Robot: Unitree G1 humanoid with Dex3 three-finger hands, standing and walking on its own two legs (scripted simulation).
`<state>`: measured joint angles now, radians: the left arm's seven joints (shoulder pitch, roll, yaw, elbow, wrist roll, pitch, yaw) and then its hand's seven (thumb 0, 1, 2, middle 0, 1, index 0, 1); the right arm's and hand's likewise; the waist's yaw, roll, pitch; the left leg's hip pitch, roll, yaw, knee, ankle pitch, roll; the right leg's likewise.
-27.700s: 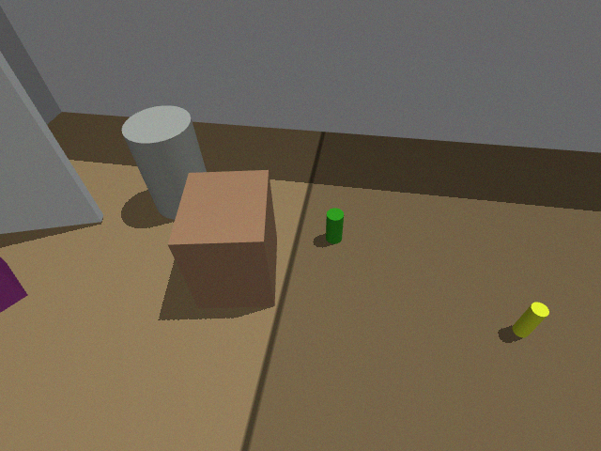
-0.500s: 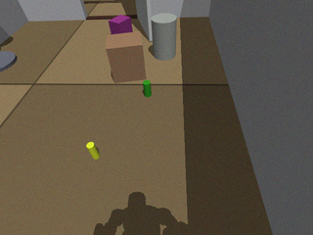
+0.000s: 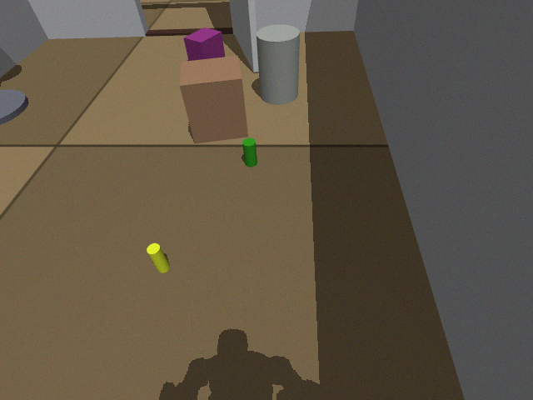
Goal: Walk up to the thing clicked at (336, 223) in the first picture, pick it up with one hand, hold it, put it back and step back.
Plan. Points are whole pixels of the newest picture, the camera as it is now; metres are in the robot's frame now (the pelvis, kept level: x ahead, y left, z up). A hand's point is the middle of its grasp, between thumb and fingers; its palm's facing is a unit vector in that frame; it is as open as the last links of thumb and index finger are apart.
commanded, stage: stand
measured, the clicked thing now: (250, 152) +1.50 +0.14 -0.71
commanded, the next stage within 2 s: walk up in 1.88 s
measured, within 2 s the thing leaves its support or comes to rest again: neither
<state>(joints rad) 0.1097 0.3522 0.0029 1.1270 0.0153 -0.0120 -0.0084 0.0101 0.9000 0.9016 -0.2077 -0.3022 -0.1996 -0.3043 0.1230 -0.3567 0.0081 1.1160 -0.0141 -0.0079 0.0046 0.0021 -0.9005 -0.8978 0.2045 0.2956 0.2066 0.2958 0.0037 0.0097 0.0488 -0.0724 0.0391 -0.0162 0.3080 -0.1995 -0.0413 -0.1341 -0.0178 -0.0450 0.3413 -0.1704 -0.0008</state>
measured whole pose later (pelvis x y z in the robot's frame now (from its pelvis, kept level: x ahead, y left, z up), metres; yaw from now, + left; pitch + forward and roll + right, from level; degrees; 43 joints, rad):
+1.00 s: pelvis +0.00 +0.00 +0.00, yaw +0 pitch -2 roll +0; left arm 0.11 0.35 0.00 1.13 0.02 -0.01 -0.01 0.01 0.90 0.90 -0.21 -0.30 -0.20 -0.30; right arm 0.12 -0.36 0.01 1.12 -0.01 -0.01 0.01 0.00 -0.90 -0.90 0.20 0.30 0.21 0.30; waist 0.00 0.01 0.05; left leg -0.08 0.04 -0.01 0.31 -0.20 -0.04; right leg -0.14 -0.02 -0.04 0.34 -0.17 0.00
